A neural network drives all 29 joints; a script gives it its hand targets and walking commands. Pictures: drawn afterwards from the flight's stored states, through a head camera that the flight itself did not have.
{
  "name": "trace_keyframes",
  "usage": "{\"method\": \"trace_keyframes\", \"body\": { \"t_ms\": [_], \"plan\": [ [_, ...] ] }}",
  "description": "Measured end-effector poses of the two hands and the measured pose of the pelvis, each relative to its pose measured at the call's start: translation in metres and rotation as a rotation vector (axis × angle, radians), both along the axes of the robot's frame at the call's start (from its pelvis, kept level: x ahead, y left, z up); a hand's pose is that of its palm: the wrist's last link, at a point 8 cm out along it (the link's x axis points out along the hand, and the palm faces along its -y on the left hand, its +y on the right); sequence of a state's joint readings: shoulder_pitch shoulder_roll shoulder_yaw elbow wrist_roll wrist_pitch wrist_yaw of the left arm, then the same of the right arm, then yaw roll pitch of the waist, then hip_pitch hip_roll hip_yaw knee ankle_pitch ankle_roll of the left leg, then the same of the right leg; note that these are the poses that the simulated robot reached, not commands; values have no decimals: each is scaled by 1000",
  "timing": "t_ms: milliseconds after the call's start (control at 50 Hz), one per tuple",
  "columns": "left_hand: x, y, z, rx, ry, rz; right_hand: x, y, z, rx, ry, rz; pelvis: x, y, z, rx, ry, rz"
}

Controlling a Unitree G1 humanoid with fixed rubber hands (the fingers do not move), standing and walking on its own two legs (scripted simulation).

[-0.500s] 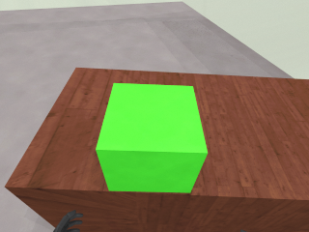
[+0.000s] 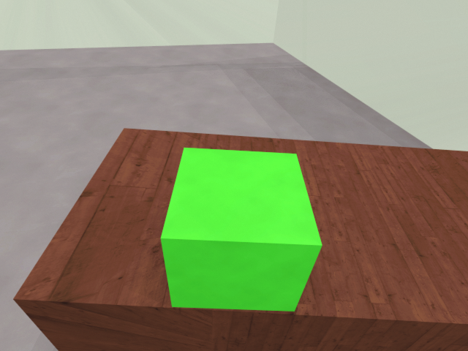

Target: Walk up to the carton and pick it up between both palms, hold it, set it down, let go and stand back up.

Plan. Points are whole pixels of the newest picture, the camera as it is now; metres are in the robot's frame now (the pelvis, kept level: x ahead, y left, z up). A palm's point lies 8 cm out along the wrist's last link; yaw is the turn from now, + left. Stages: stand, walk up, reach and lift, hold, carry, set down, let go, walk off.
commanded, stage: stand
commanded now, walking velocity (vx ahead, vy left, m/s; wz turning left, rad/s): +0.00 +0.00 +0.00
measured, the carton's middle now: (237, 226) +0.42 +0.00 +0.01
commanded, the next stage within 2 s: none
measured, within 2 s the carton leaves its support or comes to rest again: neither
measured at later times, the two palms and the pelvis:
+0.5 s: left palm out of the picture +0.10 +0.27 -0.10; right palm out of the picture +0.07 -0.28 -0.09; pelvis +0.00 +0.00 +0.00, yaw +0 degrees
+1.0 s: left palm out of the picture +0.09 +0.27 -0.10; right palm out of the picture +0.06 -0.28 -0.10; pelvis +0.00 +0.00 +0.00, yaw +0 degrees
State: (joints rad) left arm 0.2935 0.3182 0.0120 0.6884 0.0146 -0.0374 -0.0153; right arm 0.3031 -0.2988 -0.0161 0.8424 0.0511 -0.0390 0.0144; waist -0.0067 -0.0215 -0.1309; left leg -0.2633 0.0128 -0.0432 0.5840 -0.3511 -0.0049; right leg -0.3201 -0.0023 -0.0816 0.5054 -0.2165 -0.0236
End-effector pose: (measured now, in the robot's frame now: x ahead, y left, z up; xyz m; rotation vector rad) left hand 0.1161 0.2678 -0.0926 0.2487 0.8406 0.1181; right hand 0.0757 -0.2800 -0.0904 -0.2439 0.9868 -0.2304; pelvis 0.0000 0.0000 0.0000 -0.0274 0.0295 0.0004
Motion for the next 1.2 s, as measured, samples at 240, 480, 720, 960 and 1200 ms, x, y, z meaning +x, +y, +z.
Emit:
{"method": "trace_keyframes", "body": {
  "t_ms": [240,480,720,960,1200],
  "plan": [
    [-10,1,-5,-1,32,9,-1,-1,0,-5,3,-6,0,0,0,0,0,0],
    [-12,2,-7,-1,43,11,-7,-2,-3,-9,27,-16,0,0,0,0,0,0],
    [-17,2,-10,-2,61,18,-9,-2,-5,-10,35,-22,-1,0,0,0,-1,0],
    [-22,2,-11,0,72,22,-13,-4,-6,-10,43,-27,-3,-1,0,2,-4,0],
    [-30,1,-13,2,90,27,-17,-5,-8,-5,48,-28,-7,-3,0,3,-10,1]
  ]
}}
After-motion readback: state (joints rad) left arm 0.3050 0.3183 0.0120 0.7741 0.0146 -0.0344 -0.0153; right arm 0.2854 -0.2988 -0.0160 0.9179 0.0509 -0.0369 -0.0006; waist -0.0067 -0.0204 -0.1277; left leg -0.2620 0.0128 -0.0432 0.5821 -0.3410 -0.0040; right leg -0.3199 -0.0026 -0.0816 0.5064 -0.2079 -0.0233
